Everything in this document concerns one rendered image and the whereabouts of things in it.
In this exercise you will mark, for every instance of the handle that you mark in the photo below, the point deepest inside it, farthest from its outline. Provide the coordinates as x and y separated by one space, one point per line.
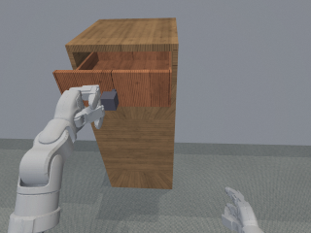
110 100

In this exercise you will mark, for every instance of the robot left forearm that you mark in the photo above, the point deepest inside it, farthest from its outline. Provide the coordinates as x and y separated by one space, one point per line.
40 178

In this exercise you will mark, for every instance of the left robot hand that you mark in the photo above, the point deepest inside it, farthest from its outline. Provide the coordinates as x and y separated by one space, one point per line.
71 107

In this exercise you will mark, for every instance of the drawer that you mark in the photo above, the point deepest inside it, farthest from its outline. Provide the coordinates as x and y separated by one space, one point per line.
140 78

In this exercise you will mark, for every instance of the cabinet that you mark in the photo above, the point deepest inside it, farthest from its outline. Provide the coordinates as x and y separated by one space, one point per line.
136 143

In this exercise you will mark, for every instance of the right robot hand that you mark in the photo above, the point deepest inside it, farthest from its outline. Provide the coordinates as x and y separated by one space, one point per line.
235 218

